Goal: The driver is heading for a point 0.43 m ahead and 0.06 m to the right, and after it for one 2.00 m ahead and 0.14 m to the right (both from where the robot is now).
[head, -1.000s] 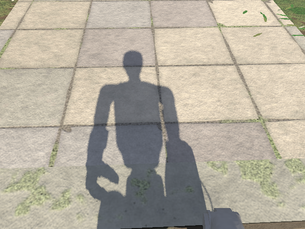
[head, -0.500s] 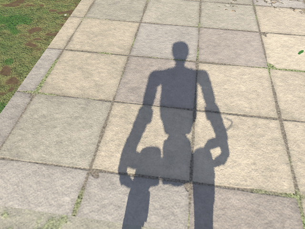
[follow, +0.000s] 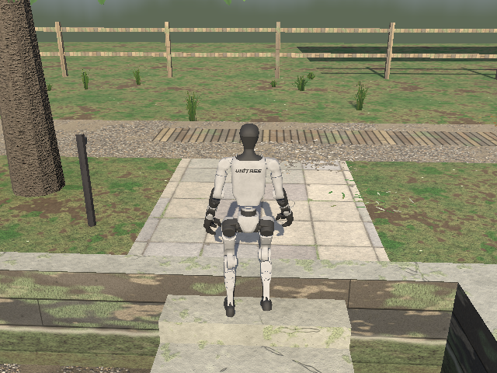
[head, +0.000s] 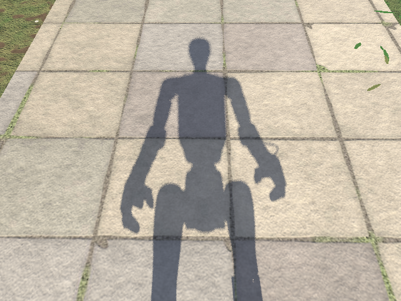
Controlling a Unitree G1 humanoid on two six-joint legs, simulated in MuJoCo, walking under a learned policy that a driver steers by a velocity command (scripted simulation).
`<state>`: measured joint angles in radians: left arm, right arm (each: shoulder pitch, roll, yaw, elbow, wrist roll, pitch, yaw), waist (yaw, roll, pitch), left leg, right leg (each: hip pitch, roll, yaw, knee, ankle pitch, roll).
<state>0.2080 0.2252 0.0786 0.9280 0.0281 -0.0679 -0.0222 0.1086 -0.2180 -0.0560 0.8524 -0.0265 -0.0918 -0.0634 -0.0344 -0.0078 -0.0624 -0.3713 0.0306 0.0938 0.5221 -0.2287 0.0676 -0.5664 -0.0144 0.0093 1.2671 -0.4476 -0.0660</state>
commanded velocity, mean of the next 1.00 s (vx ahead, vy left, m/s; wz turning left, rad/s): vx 0.32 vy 0.00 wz -0.02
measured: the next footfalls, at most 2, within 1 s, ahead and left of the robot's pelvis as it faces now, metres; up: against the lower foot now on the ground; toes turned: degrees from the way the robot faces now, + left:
right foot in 0.22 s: +0.03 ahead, -0.17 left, +0.00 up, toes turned -7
left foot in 0.58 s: +0.36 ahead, -0.08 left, +0.17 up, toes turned -8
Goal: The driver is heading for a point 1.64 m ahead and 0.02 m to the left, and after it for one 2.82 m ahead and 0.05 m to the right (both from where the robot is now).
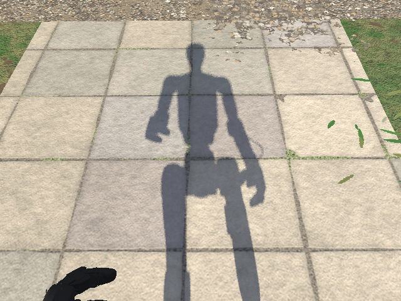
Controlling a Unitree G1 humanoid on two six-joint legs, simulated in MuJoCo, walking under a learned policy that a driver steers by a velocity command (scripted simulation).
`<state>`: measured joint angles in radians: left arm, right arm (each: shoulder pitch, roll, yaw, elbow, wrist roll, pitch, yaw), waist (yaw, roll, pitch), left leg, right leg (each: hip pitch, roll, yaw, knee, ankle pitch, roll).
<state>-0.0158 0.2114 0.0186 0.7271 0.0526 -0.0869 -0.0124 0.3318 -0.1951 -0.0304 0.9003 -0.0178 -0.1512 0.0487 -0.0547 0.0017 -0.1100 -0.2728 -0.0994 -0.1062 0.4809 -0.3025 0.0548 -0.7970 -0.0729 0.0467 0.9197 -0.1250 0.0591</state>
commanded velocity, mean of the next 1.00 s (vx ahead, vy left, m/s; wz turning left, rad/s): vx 0.02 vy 0.00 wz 0.25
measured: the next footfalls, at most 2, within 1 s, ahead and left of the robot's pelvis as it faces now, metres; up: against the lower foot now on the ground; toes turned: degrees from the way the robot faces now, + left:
right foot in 0.08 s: +0.15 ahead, -0.14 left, +0.00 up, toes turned +12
left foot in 0.50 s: +0.07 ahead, +0.10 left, +0.00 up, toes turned +16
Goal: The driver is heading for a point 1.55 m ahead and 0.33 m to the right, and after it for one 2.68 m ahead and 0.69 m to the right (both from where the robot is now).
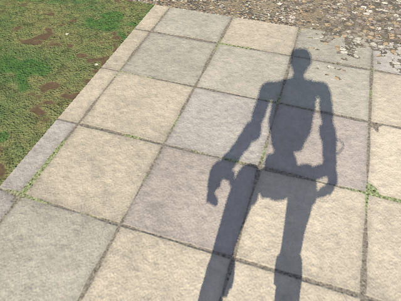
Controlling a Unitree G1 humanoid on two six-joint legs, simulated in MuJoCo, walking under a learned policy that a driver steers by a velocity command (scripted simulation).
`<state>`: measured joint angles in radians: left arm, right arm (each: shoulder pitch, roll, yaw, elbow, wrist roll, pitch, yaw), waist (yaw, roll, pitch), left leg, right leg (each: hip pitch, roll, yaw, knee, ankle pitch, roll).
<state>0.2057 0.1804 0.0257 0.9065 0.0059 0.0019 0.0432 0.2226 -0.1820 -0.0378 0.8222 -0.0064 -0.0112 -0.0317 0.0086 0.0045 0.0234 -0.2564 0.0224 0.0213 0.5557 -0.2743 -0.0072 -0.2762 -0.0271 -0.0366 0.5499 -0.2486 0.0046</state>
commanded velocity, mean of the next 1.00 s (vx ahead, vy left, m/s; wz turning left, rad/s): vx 0.28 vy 0.00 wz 0.01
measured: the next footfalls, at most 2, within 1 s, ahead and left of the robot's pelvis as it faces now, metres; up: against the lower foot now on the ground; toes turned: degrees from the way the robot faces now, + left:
right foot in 0.82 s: +0.34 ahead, -0.11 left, +0.00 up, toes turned -4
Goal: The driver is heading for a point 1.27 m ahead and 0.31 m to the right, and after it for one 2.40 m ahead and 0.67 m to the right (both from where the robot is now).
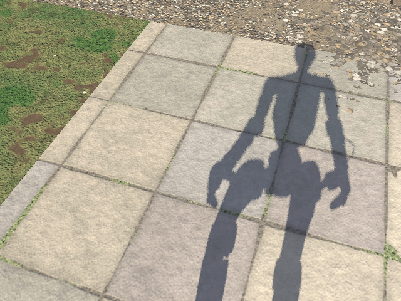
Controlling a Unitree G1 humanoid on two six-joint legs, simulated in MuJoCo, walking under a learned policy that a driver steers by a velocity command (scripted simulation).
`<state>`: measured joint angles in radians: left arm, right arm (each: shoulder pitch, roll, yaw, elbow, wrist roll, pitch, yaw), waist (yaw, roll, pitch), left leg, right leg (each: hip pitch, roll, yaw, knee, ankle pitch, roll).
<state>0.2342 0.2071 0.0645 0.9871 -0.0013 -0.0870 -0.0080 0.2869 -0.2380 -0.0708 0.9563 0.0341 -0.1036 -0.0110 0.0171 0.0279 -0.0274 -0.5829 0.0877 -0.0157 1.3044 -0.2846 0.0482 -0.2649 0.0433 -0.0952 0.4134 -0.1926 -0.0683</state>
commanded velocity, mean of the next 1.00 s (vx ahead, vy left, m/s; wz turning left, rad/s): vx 0.49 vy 0.00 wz -0.44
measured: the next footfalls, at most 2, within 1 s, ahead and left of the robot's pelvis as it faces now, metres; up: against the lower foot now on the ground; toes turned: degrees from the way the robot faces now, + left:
left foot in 0.30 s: +0.35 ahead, +0.15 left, +0.00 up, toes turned -5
right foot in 0.82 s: +0.53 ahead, -0.18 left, +0.00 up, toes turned -28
